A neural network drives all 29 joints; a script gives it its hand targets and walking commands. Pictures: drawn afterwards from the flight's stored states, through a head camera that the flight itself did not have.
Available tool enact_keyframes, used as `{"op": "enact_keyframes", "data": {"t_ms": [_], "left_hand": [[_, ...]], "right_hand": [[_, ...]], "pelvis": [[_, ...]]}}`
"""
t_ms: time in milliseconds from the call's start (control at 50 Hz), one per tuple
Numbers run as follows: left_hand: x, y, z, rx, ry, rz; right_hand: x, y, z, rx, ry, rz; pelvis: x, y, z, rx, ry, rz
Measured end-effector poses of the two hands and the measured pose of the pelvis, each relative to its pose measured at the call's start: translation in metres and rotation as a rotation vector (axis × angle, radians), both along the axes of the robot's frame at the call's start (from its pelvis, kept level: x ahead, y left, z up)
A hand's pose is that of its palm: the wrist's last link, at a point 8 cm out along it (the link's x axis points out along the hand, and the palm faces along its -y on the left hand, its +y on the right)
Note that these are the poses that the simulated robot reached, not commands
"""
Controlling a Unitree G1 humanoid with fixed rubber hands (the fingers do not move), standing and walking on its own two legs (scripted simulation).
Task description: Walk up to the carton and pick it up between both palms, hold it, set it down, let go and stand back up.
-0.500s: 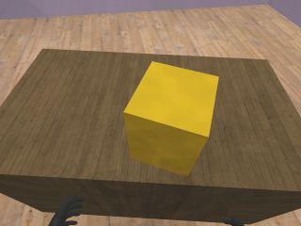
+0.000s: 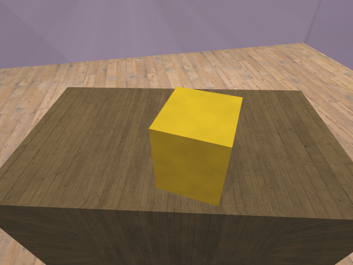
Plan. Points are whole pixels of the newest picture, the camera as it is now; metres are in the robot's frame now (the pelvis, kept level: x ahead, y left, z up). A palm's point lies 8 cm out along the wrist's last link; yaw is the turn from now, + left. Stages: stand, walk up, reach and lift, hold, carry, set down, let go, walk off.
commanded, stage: stand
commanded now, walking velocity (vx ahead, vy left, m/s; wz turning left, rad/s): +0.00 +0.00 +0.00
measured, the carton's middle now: (197, 145) +0.46 -0.03 +0.01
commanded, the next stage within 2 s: none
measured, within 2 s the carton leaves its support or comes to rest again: neither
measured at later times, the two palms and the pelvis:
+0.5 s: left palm out of the picture +0.04 +0.28 -0.11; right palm out of the picture +0.03 -0.27 -0.13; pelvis +0.01 +0.00 +0.00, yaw +0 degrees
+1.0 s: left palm out of the picture +0.05 +0.28 -0.11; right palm out of the picture +0.03 -0.27 -0.12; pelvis +0.00 +0.00 +0.00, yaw +0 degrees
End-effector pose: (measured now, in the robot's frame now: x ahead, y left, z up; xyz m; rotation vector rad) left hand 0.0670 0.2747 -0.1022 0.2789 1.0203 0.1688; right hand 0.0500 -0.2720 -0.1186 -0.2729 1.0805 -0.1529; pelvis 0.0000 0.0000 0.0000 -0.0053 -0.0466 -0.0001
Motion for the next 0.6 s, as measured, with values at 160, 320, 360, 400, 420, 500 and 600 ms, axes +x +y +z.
{"op": "enact_keyframes", "data": {"t_ms": [160, 320, 360, 400, 420, 500, 600], "left_hand": [[-0.024, 0.002, -0.007, 0.004, 0.084, 0.018], [-0.032, 0.003, -0.008, 0.006, 0.134, 0.027], [-0.031, 0.003, -0.008, 0.007, 0.142, 0.029], [-0.030, 0.003, -0.008, 0.008, 0.147, 0.029], [-0.029, 0.003, -0.008, 0.008, 0.148, 0.029], [-0.025, 0.003, -0.007, 0.008, 0.152, 0.027], [-0.017, 0.003, -0.006, 0.010, 0.143, 0.024]], "right_hand": [[-0.022, -0.002, -0.007, 0.004, 0.075, -0.010], [-0.025, -0.002, -0.007, 0.005, 0.110, -0.013], [-0.023, -0.002, -0.007, 0.006, 0.114, -0.012], [-0.022, -0.002, -0.007, 0.006, 0.118, -0.012], [-0.021, -0.002, -0.007, 0.006, 0.120, -0.012], [-0.018, -0.002, -0.007, 0.006, 0.128, -0.012], [-0.017, -0.002, -0.006, 0.006, 0.133, -0.013]], "pelvis": [[-0.006, 0.000, 0.000, 0.000, -0.007, 0.000], [-0.003, -0.001, 0.002, 0.001, 0.004, 0.000], [-0.001, -0.001, 0.002, 0.001, 0.009, 0.000], [0.001, -0.001, 0.002, 0.001, 0.013, 0.000], [0.002, -0.001, 0.003, 0.000, 0.015, 0.000], [0.005, -0.001, 0.003, 0.000, 0.023, 0.000], [0.008, -0.001, 0.004, 0.000, 0.029, 0.000]]}}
